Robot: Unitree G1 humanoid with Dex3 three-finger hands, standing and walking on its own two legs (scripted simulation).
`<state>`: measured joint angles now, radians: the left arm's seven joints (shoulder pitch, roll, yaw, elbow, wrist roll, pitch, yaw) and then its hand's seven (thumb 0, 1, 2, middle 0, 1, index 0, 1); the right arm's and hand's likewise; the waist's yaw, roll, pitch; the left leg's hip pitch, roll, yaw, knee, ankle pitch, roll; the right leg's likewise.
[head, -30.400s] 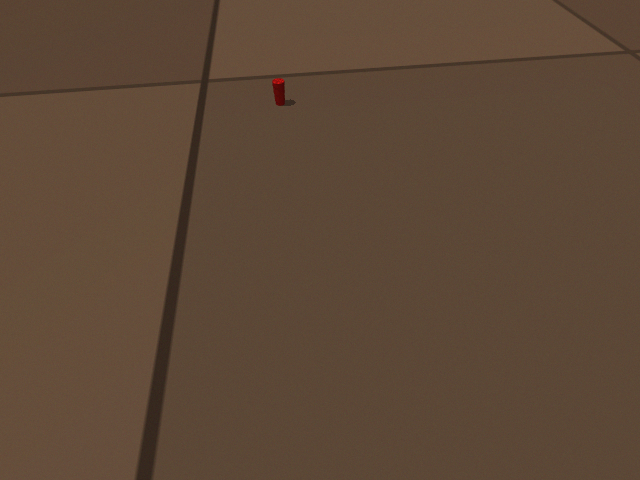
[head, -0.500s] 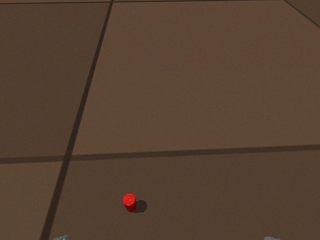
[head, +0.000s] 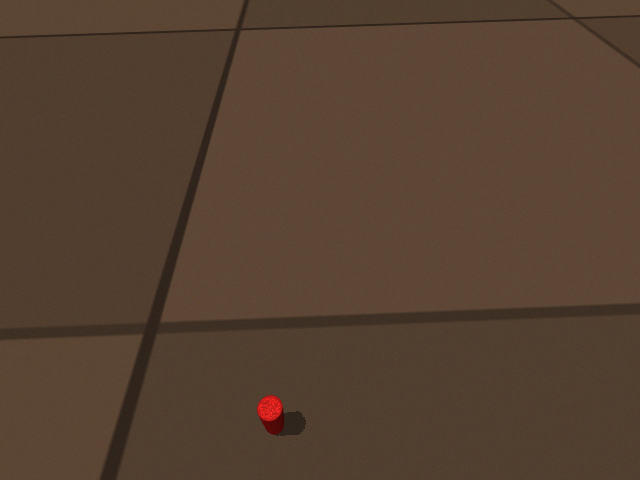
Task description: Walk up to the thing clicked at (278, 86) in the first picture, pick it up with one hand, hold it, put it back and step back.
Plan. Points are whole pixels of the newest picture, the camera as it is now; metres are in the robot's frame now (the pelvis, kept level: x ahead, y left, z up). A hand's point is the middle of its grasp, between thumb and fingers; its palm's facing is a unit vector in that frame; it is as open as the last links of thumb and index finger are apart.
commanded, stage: stand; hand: left
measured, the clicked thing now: (272, 416) +0.44 +0.17 -0.71
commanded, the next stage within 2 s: step back in 1.32 s
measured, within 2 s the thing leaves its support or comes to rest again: neither
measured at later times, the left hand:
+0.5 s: hand out of the picture +0.06 +0.24 -0.16, palm faces -0.01 -0.94 -0.34, open 7.4 cm
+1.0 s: hand out of the picture +0.10 +0.24 -0.15, palm faces -0.01 -0.94 -0.34, open 7.4 cm
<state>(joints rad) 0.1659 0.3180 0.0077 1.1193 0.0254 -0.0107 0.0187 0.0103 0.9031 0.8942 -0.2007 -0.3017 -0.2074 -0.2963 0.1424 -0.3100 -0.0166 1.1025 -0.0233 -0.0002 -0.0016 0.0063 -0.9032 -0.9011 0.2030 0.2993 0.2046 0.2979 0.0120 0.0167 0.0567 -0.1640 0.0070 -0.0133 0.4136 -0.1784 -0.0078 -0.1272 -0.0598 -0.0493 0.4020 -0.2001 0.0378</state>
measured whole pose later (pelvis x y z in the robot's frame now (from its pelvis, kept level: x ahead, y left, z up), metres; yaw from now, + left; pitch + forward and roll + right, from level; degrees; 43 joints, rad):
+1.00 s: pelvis +0.03 -0.01 +0.01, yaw -1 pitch -2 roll +0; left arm 0.10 0.33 0.02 1.17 0.01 -0.01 0.01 0.01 0.90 0.89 -0.20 -0.30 -0.21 -0.30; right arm 0.10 -0.34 0.00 1.15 -0.01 -0.01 0.00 0.01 -0.90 -0.90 0.20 0.30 0.20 0.30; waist 0.00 0.01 0.06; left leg -0.12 0.02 -0.01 0.32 -0.17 -0.02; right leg -0.09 -0.04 -0.05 0.32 -0.19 0.03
